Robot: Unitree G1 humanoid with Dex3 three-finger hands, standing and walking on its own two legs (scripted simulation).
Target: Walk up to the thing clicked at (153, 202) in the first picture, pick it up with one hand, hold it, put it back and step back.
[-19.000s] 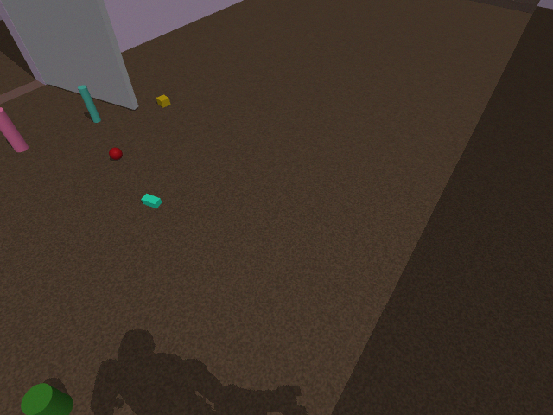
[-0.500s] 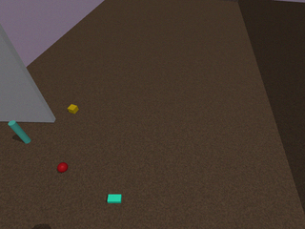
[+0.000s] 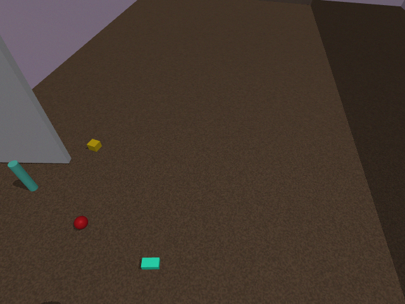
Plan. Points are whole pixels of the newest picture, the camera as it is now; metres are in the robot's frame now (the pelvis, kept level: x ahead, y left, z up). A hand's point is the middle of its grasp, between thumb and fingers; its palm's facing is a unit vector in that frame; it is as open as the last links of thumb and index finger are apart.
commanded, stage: walk up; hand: left
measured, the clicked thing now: (150, 263) +0.45 +0.24 -0.77
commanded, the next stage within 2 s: stand in 0.56 s
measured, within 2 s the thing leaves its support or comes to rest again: neither
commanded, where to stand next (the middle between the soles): +0.07 +0.01 m, yaw -1 degrees
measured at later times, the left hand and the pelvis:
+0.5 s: hand out of the picture +0.08 +0.25 -0.15, palm faces -0.01 -0.94 -0.35, open 7.4 cm; pelvis +0.00 +0.00 +0.00, yaw +0 degrees
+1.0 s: hand out of the picture +0.07 +0.25 -0.16, palm faces -0.03 -0.94 -0.34, open 7.4 cm; pelvis -0.01 -0.01 +0.00, yaw +0 degrees
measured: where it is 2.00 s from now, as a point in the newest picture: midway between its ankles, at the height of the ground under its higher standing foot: outside the picture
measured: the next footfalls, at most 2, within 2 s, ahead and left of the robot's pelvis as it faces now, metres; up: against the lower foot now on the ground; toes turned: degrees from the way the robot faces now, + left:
none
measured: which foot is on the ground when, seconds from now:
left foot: down 0.00-1.00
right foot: down 0.00-1.00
